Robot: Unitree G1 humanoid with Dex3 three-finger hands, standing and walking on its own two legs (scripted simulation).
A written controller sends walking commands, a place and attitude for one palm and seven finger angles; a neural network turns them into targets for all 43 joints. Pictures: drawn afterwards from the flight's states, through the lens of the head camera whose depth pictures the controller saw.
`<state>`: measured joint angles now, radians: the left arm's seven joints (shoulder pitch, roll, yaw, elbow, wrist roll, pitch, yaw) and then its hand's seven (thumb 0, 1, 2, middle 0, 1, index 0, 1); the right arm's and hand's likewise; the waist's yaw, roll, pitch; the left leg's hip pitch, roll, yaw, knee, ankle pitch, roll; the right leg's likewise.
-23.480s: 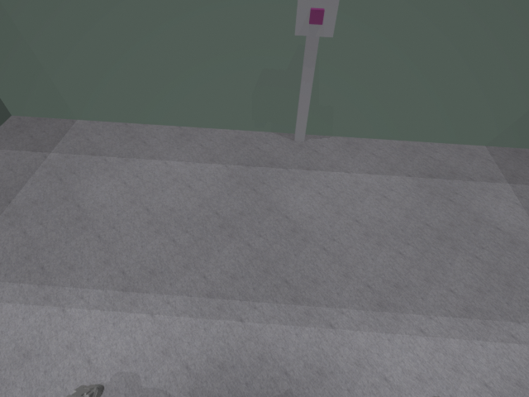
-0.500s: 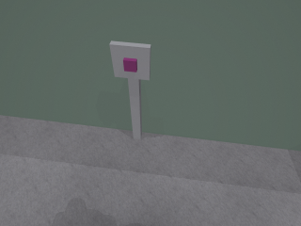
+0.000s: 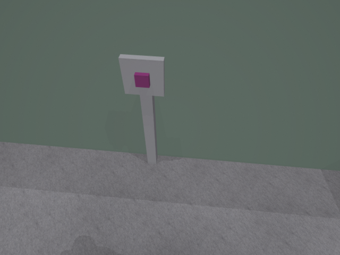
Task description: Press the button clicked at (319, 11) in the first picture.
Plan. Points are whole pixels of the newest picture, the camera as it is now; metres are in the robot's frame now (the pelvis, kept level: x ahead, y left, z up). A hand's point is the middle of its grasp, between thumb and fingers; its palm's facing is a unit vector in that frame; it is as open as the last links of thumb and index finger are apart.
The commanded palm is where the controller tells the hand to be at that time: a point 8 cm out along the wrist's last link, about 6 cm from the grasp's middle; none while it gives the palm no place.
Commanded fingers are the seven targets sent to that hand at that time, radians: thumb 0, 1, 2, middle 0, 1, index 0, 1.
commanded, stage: let the arm hang, fingers relaxed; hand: left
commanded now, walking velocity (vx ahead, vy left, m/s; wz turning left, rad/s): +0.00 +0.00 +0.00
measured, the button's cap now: (142, 79) +0.77 +0.15 -0.04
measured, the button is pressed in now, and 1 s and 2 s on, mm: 0 0 0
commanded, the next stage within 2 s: stand and wait in 0.06 s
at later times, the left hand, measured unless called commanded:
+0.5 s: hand out of the picture +0.01 +0.16 -0.18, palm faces +0.03 -0.98 -0.18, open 7.4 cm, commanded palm none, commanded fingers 0.00 0.90 0.90 -0.20 -0.30 -0.20 -0.30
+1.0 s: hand out of the picture +0.04 +0.16 -0.17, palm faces +0.02 -0.98 -0.20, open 7.4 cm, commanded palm none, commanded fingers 0.00 0.90 0.90 -0.20 -0.30 -0.20 -0.30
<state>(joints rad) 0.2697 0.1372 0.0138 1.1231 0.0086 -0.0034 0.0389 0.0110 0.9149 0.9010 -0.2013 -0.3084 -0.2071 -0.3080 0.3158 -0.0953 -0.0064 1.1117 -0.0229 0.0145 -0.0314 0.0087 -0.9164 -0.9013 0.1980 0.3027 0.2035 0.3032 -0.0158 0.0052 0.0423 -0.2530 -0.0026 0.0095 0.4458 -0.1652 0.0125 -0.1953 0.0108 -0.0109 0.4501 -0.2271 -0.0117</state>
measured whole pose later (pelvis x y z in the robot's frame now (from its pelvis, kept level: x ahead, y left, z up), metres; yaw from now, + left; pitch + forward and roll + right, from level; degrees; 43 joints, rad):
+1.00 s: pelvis +0.03 -0.01 +0.00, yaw -1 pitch -2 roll +0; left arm 0.24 0.14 0.01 1.14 0.00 -0.01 0.04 0.01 0.90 0.90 -0.20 -0.30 -0.20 -0.30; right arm 0.26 -0.13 0.00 1.14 -0.02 0.00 -0.04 0.01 -0.91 -0.90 0.20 0.30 0.20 0.30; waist -0.01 0.01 0.07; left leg -0.18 0.02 0.01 0.40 -0.19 -0.01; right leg -0.13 0.03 -0.01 0.40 -0.24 -0.03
